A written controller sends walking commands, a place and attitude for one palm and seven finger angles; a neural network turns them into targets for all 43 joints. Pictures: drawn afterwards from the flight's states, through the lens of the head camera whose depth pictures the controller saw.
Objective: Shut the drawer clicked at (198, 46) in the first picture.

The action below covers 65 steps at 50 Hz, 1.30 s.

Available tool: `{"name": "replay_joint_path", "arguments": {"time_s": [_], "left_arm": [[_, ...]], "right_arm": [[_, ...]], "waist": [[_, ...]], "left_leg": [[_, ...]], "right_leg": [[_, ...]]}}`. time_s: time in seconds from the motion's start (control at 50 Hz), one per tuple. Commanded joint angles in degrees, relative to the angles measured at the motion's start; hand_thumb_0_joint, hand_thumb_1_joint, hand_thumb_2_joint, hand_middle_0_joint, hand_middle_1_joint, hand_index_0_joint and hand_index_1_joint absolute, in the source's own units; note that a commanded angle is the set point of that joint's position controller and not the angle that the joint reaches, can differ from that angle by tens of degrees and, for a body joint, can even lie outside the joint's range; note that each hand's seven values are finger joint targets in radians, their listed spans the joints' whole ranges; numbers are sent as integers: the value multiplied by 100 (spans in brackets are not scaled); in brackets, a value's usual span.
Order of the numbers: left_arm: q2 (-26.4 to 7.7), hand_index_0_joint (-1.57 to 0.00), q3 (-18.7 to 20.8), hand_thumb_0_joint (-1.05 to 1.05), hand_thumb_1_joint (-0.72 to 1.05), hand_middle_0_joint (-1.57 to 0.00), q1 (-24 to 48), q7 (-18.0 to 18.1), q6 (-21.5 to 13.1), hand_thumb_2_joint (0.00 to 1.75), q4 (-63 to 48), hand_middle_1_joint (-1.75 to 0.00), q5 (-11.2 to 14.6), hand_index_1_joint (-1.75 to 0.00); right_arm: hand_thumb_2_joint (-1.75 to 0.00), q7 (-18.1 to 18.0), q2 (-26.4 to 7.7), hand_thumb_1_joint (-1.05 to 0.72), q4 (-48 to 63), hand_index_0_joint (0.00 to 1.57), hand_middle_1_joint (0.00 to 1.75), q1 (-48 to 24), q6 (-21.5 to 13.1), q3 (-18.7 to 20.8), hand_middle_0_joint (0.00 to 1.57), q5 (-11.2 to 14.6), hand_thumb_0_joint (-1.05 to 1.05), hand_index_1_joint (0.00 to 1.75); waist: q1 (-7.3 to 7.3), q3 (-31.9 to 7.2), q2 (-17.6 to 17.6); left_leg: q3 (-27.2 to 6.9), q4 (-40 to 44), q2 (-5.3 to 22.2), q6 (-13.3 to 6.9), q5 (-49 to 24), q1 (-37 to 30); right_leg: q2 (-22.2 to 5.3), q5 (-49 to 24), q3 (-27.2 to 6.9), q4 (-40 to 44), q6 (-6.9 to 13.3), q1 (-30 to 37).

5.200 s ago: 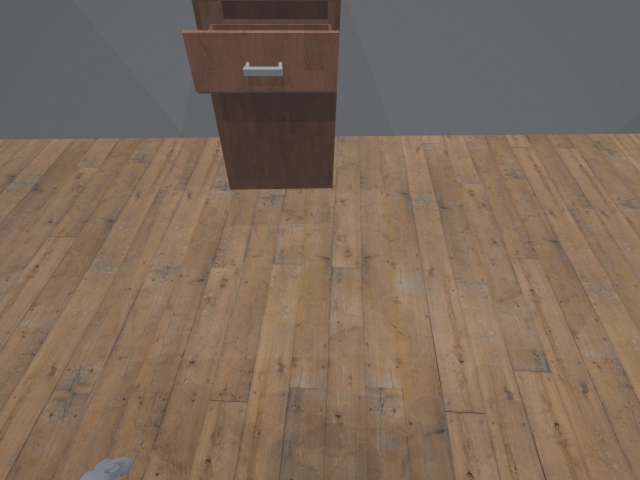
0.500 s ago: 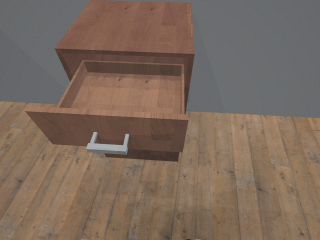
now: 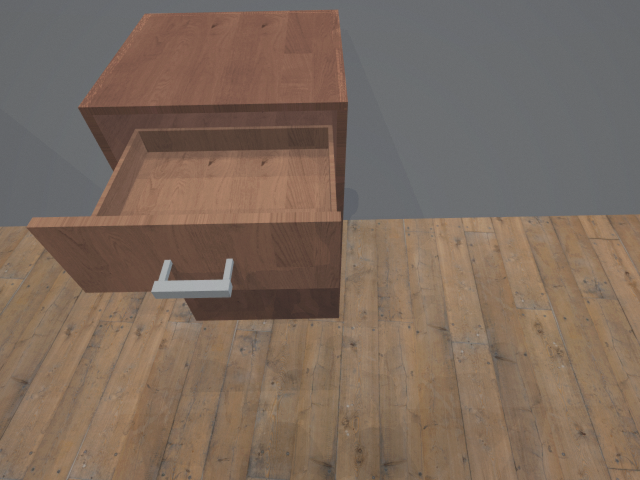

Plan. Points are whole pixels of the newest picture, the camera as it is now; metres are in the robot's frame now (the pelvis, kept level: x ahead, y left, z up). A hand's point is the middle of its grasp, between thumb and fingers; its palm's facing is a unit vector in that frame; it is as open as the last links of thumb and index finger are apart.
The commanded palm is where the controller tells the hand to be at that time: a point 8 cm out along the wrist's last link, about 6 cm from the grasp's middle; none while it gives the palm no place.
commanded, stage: come to a stop and stand still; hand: left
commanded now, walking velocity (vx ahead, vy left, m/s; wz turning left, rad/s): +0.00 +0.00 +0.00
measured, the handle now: (195, 277) +0.41 +0.22 -0.03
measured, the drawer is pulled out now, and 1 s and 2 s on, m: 0.28 0.28 0.28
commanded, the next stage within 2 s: look again from close up in 0.44 s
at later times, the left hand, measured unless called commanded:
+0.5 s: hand out of the picture -0.02 +0.11 -0.17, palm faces +0.08 -0.99 -0.14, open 7.3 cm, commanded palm none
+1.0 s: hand out of the picture -0.01 +0.19 -0.17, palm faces +0.02 -0.98 -0.19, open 7.3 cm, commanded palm none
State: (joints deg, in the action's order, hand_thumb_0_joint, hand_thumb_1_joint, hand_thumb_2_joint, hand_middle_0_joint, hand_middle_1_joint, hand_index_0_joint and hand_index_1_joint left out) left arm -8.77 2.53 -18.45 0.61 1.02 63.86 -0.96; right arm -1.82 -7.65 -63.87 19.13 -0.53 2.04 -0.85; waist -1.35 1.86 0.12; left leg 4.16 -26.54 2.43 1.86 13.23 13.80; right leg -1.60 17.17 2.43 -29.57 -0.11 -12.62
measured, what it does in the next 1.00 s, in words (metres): steps on the spot: left foot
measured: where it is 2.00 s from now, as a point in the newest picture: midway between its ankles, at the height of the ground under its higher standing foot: outside the picture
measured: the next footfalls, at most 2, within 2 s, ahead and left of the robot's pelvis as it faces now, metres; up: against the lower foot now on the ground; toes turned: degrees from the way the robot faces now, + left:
left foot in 0.26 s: +0.04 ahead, +0.10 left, +0.00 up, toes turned +2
left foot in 1.68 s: +0.13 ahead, +0.10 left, +0.00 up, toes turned +6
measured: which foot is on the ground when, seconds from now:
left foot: down 0.00-0.00, up 0.02-0.24, down 0.26-1.00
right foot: down 0.00-1.00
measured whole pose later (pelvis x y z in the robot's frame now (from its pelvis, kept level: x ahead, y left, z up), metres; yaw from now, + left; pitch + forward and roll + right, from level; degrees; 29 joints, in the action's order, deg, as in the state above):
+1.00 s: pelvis -0.02 +0.02 +0.00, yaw +0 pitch -1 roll +0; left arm -8.9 -0.2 -17.5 1.9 -0.3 60.7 -0.7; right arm -0.9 -7.4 -62.5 19.4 -0.9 -1.2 -0.9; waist -0.5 0.5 0.1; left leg 3.6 -26.5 -2.3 -3.4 13.1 12.8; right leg -0.9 15.5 2.7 -27.6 0.5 -11.3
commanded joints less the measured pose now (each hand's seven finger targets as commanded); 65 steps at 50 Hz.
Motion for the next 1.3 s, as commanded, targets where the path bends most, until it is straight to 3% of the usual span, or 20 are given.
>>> {"name": "replay_joint_path", "arguments": {"time_s": [0.0, 0.02, 0.08, 0.14, 0.26, 0.34, 0.5, 0.52, 0.54, 0.56, 0.6, 0.64, 0.68, 0.74, 0.8, 0.86, 0.94, 1.12, 1.22, 1.28], "left_arm": [[-843, -20, 36, 0, 90, -20, -433, 99, -193, 90, -88, -30, 8, -30], [-716, -20, 31, 0, 90, -20, -339, 114, -256, 90, -72, -30, 8, -30], [-343, -20, -91, 0, 90, -20, -183, 156, -293, 90, 17, -30, 41, -30], [-371, -20, -102, 0, 90, -20, -273, 179, -302, 90, 100, -30, 57, -30], [-193, -20, -148, 0, 90, -20, -161, 195, -206, 90, 122, -30, 110, -30], [-264, -20, -139, 0, 90, -20, -220, 192, -137, 90, 126, -30, 78, -30], [-272, -20, -158, 0, 90, -20, -313, 190, -181, 90, 113, -30, 74, -30], [-477, -20, -126, 0, 90, -20, -848, 443, -453, 90, 199, -30, -58, -30], [-682, -20, -77, 0, 90, -20, -755, 417, -504, 90, -37, -30, -42, -30], [-591, -20, -104, 0, 90, -20, -603, 375, -500, 90, -153, -30, -45, -30], [-613, -20, -109, 0, 90, -20, -525, 325, -488, 90, -289, -30, -42, -30], [-494, -20, -151, 0, 90, -20, -344, 302, -434, 90, -366, -30, -23, -30], [-410, -20, -164, 0, 90, -20, -178, 272, -344, 90, -449, -30, 12, -30], [-354, -20, -195, 0, 90, -20, -222, 234, -256, 90, -438, -30, 25, -30], [-392, -20, -209, 0, 90, -20, -358, 195, -208, 90, -427, -30, 8, -30], [-379, -20, -230, 0, 90, -20, -375, 165, -200, 90, -422, -30, 11, -30], [-375, -20, -235, 0, 90, -20, -373, 149, -191, 90, -433, -30, 11, -30], [-327, -20, -272, 0, 90, -20, -395, 161, -228, 90, -267, -30, 26, -30], [-237, -20, -266, 0, 90, -20, -424, 110, -177, 90, -199, -30, -64, -30], [-219, -20, -247, 0, 90, -20, -487, 74, -189, 90, -196, -30, -93, -30]], "right_arm": [[-90, 19, -275, -90, 321, 20, 30, -82, 10, 0, 20, 15, 0, 30], [-90, 13, -252, -90, 281, 20, 30, -178, 41, -4, 20, -39, 0, 30], [-90, -41, -142, -90, -1, 20, 30, 114, 41, -46, 20, 19, 0, 30], [-90, -87, -123, -90, -78, 20, 30, 44, 49, -68, 20, 44, 0, 30], [-90, -170, -277, -90, -239, 20, 30, 147, 37, -83, 20, 32, 0, 30], [-90, -161, -248, -90, -254, 20, 30, -39, 47, -110, 20, 42, 0, 30], [-90, -129, -342, -90, -174, 20, 30, -18, 53, -108, 20, 26, 0, 30], [-90, -49, -522, -90, 241, 20, 30, -598, -133, -110, 20, 66, 0, 30], [-90, -22, -285, -90, 476, 20, 30, -211, -50, -118, 20, 45, 0, 30], [-90, -18, -305, -90, 465, 20, 30, -180, -44, -82, 20, 30, 0, 30], [-90, 33, -176, -90, 538, 20, 30, -106, -49, -142, 20, 59, 0, 30], [-90, 26, -255, -90, 526, 20, 30, 94, -50, -130, 20, 48, 0, 30], [-90, 29, -329, -90, 460, 20, 30, 238, -60, -141, 20, 8, 0, 30], [-90, 30, -477, -90, 424, 20, 30, 174, -89, -185, 20, -21, 0, 30], [-90, 35, -556, -90, 469, 20, 30, 105, -84, -193, 20, -18, 0, 30], [-90, 34, -632, -90, 456, 20, 30, 145, -93, -186, 20, -25, 0, 30], [-90, 28, -662, -90, 393, 20, 30, 132, -127, -185, 20, -18, 0, 30], [-90, 4, -588, -90, 166, 20, 30, 224, -186, -210, 20, 22, 0, 30], [-90, 13, -728, -90, 57, 20, 30, 271, -85, -129, 20, -10, 0, 30], [-90, 12, -723, -90, 79, 20, 30, 253, -79, -96, 20, -9, 0, 30]], "waist": [[212, 143, 916], [225, 351, 1425], [54, 270, 698], [114, 88, 508], [46, 294, 54], [127, 532, -458], [118, 392, 4], [376, 243, 462], [55, -189, 390], [30, -310, -167], [48, -551, 176], [-37, -401, 797], [-43, -54, 384], [86, 750, -368], [187, 940, -302], [196, 708, 12], [224, 445, -133], [173, 162, 9], [115, 533, -282], [136, 704, -366]], "left_leg": [[-90, -759, 62, -116, 1292, 675], [-216, -979, 119, -130, 1087, 725], [-260, -978, 170, -68, 813, 510], [-218, -773, 143, -17, 701, 360], [-445, 272, 422, -155, -1266, -751], [-485, 495, 437, -211, -1075, -595], [-478, 639, 365, -192, -739, -672], [-61, -1049, 233, -63, -458, 68], [-478, -1344, -2, -232, 675, 472], [-439, -1397, 37, -297, 704, 490], [-276, -949, 22, -232, 631, 314], [-252, -474, -13, -230, 350, -92], [-370, -27, 62, -248, -126, -456], [-869, 487, 324, -435, 101, 334], [-1060, 915, 332, -492, 846, 731], [-1134, 1052, 308, -527, 1098, 660], [-1238, 1218, 374, -569, 1117, 550], [-1021, 949, 335, -556, -120, -20], [-1383, 1377, 587, -734, 1895, 157], [-1575, 1424, 702, -889, 2088, 208]], "right_leg": [[-1607, -108, -1597, 1894, 701, 205], [-1363, -960, -1594, 1863, 719, 23], [-1154, -3542, -866, 1219, 784, 503], [-1052, -4407, -695, 964, 701, 860], [-555, -2399, -605, 1090, 215, 39], [-448, -1506, -605, 1287, 133, 93], [-478, -1052, -656, 1527, 134, 175], [-931, -5457, -1171, 1195, -499, 459], [-1239, -5976, -1164, 837, -354, 1019], [-1197, -5714, -971, 704, 13, 1020], [-1046, -4826, -785, 618, 626, 1110], [-871, -3215, -700, 721, 657, 575], [-583, -1200, -637, 803, 534, -97], [-264, 176, -582, 834, 378, -320], [-182, 347, -498, 758, 332, -160], [-199, 358, -510, 714, 321, -68], [-228, 78, -392, 579, 278, 94], [-347, -538, -429, 646, 229, 129], [-104, 612, -79, 206, 261, -292], [-45, 633, -17, 37, 304, -463]]}}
